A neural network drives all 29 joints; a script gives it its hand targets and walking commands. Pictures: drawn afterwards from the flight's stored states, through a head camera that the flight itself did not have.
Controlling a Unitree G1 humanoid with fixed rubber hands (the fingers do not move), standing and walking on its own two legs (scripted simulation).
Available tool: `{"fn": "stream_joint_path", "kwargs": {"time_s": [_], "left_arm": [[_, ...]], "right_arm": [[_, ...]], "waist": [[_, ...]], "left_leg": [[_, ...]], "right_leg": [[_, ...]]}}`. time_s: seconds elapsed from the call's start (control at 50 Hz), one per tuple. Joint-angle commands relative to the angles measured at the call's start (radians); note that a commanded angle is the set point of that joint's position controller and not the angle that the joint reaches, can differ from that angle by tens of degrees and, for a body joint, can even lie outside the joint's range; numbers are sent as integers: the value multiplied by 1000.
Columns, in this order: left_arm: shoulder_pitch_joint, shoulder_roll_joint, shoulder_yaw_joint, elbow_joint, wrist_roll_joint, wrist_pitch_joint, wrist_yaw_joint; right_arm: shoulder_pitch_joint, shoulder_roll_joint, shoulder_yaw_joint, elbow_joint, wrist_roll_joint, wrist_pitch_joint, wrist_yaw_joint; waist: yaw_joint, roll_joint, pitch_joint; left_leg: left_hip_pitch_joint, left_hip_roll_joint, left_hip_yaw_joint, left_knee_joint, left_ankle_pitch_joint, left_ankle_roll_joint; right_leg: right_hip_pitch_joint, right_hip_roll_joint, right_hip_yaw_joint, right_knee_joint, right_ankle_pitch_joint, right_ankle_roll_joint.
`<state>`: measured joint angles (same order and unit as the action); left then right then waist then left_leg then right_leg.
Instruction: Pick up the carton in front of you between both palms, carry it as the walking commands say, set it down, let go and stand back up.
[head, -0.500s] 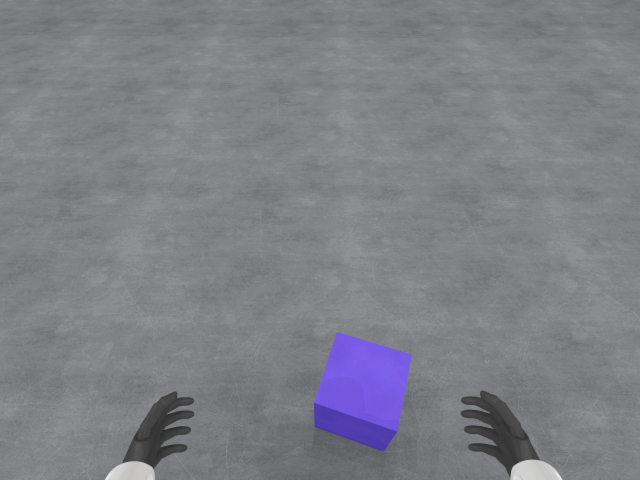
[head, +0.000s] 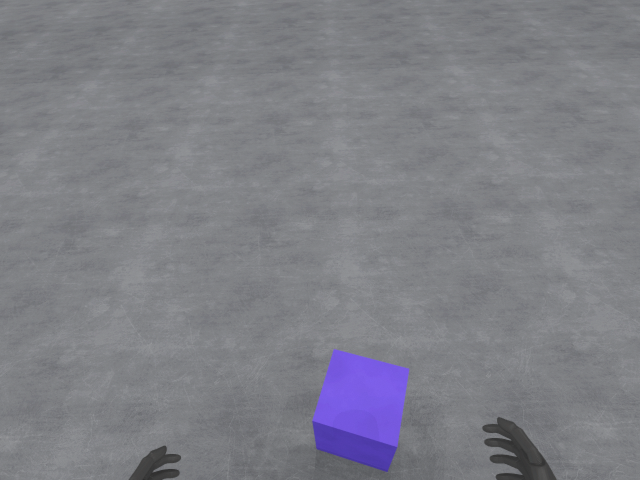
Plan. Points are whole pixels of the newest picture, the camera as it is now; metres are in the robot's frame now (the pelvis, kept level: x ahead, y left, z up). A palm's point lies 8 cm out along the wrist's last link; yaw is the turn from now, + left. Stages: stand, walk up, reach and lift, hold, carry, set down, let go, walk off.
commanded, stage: stand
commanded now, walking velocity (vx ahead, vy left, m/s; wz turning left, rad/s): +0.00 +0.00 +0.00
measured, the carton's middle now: (360, 410) +0.43 -0.08 -0.65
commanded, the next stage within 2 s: none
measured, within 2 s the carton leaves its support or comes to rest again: neither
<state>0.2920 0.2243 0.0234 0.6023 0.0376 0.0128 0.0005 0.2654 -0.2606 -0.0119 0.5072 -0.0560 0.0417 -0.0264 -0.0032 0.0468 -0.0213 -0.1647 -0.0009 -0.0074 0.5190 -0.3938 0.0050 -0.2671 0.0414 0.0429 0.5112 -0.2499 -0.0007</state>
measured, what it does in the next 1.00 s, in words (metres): stands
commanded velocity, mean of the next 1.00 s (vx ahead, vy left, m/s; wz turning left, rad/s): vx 0.00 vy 0.00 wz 0.00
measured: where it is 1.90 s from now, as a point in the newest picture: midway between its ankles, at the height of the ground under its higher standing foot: outside the picture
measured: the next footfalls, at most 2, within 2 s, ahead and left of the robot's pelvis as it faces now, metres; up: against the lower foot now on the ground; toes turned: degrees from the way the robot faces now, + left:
none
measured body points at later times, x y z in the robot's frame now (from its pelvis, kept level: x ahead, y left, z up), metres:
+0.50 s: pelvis +0.05 -0.02 -0.01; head +0.05 -0.04 +0.44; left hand +0.14 +0.22 -0.13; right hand +0.10 -0.29 -0.14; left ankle -0.05 +0.12 -0.74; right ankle +0.01 -0.11 -0.74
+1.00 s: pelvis +0.04 -0.02 -0.01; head +0.04 -0.04 +0.44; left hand +0.09 +0.22 -0.14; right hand +0.00 -0.27 -0.16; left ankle -0.05 +0.12 -0.74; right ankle +0.01 -0.11 -0.74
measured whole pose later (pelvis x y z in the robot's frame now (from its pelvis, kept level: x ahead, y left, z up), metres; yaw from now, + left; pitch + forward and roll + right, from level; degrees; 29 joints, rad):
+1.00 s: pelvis +0.04 -0.02 -0.01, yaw -6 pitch +2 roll +1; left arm 0.36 0.20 -0.01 0.89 0.01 0.01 0.04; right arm 0.39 -0.25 0.03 0.95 -0.02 0.02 -0.06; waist -0.01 0.03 -0.03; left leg -0.10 0.05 0.09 0.51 -0.43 -0.03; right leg -0.30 0.10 0.12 0.63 -0.35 -0.05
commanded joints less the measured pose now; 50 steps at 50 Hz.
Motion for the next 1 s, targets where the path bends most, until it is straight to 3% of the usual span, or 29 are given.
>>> {"fn": "stream_joint_path", "kwargs": {"time_s": [0.0, 0.02, 0.06, 0.16, 0.24, 0.38, 0.7, 0.98], "left_arm": [[-1, 107, 37, -15, -2, -73, -7], [-2, 101, 34, -6, -7, -81, -12], [1, 101, 32, 4, -10, -88, -13], [86, 118, 24, 57, -13, -87, 2], [124, 122, 18, 84, -19, -72, 14], [126, 119, 14, 110, -23, -50, 26], [118, 113, 5, 176, -22, -24, 39], [139, 85, -15, 280, -23, -13, 43]], "right_arm": [[-8, -125, -36, 5, -2, -100, -14], [-7, -124, -35, 14, 4, -110, -12], [4, -117, -30, 38, 9, -118, -9], [77, -129, -25, 105, 22, -112, -20], [106, -122, -14, 136, 32, -96, -28], [134, -126, 0, 177, 37, -72, -39], [166, -115, 8, 300, 36, -38, -41], [208, -82, 25, 449, 36, -28, -33]], "waist": [[-1, -73, 5], [-6, -95, -29], [-12, -83, -44], [-17, -87, -94], [-13, -56, -91], [-9, -37, -58], [-11, -62, 0], [-6, -60, 60]], "left_leg": [[-69, 93, -111, -118, -121, 15], [-41, 95, -106, -100, -81, 14], [-39, 94, -88, -64, -22, 9], [-22, 86, -47, -7, 178, -13], [-15, 86, -21, 25, 285, -20], [-10, 90, 12, 39, 346, -19], [22, 84, 45, -17, 222, -8], [54, 91, 51, -72, 195, 4]], "right_leg": [[-105, -66, 91, -96, -72, 9], [-109, -71, 105, -98, -49, 4], [-105, -81, 133, -85, 25, -8], [-44, -81, 138, 14, 377, -34], [-42, -79, 137, 53, 461, -47], [-47, -70, 143, 80, 488, -62], [-46, -58, 181, 56, 401, -79], [-45, -54, 194, 11, 318, -77]]}}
